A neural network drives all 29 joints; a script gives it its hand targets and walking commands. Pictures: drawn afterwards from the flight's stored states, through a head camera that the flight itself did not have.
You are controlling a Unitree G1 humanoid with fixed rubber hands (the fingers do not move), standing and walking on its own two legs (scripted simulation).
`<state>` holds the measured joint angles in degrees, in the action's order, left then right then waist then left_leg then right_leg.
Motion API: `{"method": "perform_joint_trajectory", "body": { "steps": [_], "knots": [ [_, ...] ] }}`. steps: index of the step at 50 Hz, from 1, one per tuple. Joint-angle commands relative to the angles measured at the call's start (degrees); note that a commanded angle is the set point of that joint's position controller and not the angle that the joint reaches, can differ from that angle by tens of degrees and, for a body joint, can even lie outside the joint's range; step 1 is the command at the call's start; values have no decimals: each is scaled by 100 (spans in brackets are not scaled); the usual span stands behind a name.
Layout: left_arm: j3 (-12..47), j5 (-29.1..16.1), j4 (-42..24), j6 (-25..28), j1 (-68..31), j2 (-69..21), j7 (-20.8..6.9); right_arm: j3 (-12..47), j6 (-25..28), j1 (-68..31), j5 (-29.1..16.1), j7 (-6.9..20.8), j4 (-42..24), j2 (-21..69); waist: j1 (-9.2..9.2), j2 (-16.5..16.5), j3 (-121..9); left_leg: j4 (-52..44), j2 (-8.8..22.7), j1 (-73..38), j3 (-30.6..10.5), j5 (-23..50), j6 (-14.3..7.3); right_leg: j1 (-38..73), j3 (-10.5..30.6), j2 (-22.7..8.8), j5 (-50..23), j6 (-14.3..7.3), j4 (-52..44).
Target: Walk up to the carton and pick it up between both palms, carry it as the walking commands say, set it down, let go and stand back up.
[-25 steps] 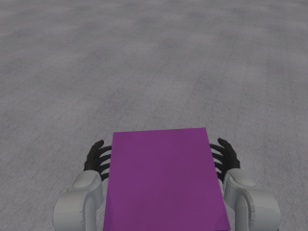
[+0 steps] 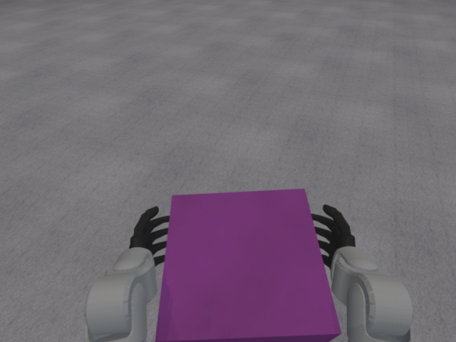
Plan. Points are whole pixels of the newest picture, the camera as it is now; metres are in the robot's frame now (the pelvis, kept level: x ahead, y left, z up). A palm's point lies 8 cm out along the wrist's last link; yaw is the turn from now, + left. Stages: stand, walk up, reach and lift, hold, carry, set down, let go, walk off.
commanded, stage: carry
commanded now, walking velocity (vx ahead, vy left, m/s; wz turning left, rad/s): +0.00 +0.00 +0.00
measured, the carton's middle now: (242, 282) +0.23 +0.00 +0.02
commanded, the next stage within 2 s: none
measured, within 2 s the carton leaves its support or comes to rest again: neither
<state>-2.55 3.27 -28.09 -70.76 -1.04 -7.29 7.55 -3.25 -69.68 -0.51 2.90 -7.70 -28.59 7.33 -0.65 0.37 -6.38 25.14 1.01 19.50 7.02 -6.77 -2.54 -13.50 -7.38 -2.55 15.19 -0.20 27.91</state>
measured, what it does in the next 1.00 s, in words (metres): shifts its weight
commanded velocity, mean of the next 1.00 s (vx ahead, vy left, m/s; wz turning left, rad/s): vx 0.00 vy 0.00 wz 0.00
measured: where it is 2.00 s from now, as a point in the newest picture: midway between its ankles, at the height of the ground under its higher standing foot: outside the picture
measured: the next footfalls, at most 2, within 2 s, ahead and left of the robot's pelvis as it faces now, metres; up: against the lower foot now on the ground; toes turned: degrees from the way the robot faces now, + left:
none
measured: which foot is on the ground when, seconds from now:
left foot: down 0.00-1.00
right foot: down 0.00-1.00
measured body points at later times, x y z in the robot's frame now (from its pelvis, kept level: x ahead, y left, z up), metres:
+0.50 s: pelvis +0.02 -0.02 +0.00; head +0.01 -0.02 +0.45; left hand +0.28 +0.14 +0.09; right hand +0.28 -0.17 +0.09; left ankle +0.07 +0.09 -0.74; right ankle +0.00 -0.11 -0.74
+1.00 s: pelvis +0.04 -0.03 +0.00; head +0.03 -0.03 +0.45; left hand +0.29 +0.12 +0.09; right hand +0.30 -0.18 +0.09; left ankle +0.07 +0.09 -0.74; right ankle +0.00 -0.11 -0.74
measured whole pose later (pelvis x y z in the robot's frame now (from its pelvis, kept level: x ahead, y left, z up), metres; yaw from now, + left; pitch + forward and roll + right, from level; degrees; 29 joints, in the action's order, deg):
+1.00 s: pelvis +0.04 -0.03 +0.00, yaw +0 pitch +2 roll +0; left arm -2.5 3.2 -28.9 -69.7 -1.7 -7.3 7.6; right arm -3.4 -68.4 -1.1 2.7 -7.7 -29.1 7.3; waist -0.5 0.0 -5.1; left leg 29.2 3.1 18.9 5.7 -12.1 0.3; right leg -11.2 -8.3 -0.5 19.7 -2.3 28.8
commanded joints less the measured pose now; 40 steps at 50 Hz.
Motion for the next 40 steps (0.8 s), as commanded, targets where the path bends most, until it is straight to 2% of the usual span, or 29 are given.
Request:
{"method": "perform_joint_trajectory", "body": {
  "steps": [1,15,23,40],
  "knots": [
    [3432,-1613,-508,95,-2243,-4159,-672,3282,-8,-2026,-1457,646,-284,4306,19,40,-419,-647,636,-505,-898,-935,127,-281,634,-468,591,-164,-675],
    [3442,-1617,-520,142,-2211,-4255,-686,3377,37,-2074,-1515,672,-351,4403,16,16,-607,-352,671,-690,-839,-36,46,-112,604,-517,50,-191,-568],
    [3465,-1633,-560,159,-2177,-4294,-693,3403,40,-2047,-1508,664,-380,4426,18,-32,-719,-87,687,-746,-755,522,21,12,561,-545,-538,-200,-501],
    [3508,-1654,-681,169,-2135,-4284,-688,3408,54,-1998,-1504,635,-423,4447,17,-104,-759,221,652,-697,-619,739,68,218,525,-556,-1397,-176,-398]
  ]
}}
